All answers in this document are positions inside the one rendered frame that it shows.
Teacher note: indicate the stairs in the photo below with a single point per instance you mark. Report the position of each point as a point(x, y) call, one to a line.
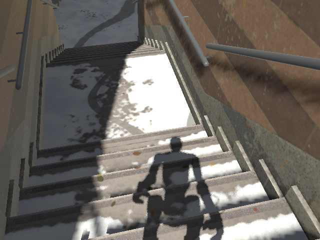
point(103, 50)
point(173, 184)

